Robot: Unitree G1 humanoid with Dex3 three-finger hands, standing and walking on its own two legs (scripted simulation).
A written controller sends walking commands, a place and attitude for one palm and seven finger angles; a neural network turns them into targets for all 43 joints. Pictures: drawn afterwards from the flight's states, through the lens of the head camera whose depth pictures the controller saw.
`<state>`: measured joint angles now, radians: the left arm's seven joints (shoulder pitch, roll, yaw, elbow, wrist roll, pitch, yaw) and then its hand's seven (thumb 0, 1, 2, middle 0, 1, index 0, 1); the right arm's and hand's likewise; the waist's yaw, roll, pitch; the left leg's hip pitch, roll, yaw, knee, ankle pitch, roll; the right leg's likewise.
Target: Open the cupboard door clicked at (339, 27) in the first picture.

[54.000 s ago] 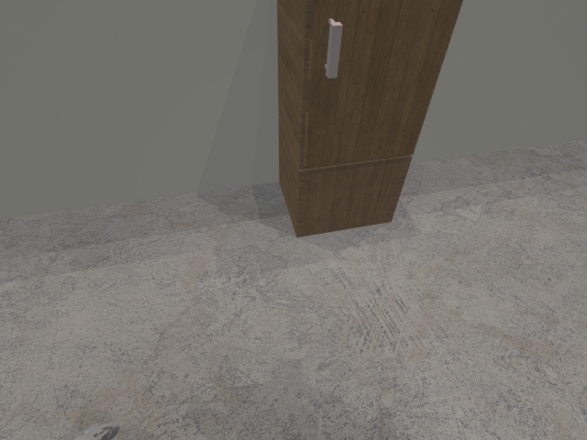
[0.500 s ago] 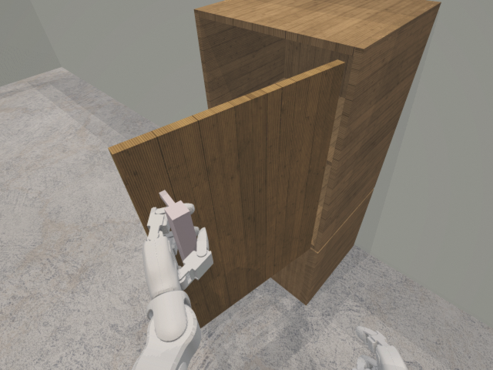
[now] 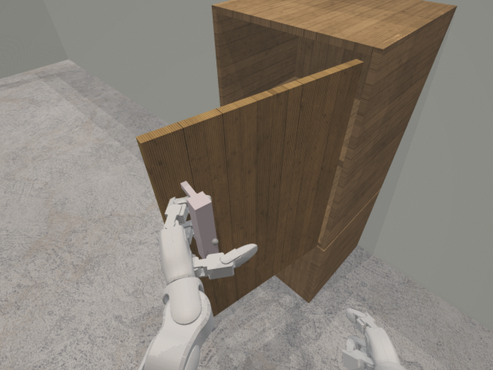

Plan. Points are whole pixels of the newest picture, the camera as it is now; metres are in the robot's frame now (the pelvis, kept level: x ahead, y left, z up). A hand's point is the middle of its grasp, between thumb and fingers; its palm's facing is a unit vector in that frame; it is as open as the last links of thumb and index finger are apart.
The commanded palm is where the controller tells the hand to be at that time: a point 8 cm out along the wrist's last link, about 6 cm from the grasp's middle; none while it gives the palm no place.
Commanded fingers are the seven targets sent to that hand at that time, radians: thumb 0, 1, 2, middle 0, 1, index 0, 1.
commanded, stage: open thumb and fingers to let go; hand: left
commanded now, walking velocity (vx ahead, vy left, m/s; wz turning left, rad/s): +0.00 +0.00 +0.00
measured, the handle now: (198, 221) +0.32 +0.11 +0.10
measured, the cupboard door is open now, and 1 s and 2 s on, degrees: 79 83 82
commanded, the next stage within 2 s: slide the hand sideways off the handle in 0.36 s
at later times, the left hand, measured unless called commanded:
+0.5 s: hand (214, 240) +0.28 +0.08 +0.10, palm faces +0.33 -0.94 -0.01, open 14.6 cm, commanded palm +0.23 +0.10 +0.10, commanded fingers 0.00 -0.50 0.30 -0.15 -0.30 -0.15 -0.30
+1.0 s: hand (215, 268) +0.24 +0.07 +0.10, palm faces -0.08 -1.00 +0.01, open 16.0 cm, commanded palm +0.20 +0.14 +0.10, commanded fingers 0.00 -0.50 0.30 -0.15 -0.30 -0.15 -0.30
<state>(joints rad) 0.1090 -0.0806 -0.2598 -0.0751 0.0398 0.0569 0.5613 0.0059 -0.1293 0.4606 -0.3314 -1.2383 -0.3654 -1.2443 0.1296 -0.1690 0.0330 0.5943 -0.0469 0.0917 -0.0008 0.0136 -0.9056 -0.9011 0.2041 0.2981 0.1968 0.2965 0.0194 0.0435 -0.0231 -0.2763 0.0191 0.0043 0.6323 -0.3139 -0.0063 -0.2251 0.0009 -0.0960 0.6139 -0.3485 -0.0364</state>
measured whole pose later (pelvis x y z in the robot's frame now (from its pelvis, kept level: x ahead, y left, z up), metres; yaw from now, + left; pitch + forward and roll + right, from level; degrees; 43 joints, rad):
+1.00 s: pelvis -0.01 +0.00 +0.00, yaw -2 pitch -3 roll +0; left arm 0.23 0.08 -0.21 -0.18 -0.08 -0.02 0.10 -0.01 -0.51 0.30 -0.21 -0.37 -0.21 -0.35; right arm 0.20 -0.19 0.07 0.52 0.00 -0.01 0.00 0.02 -0.90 -0.90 0.20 0.30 0.20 0.30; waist 0.01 0.03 -0.01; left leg -0.28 0.02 0.04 0.63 -0.30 0.00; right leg -0.25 0.00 -0.06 0.63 -0.34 -0.03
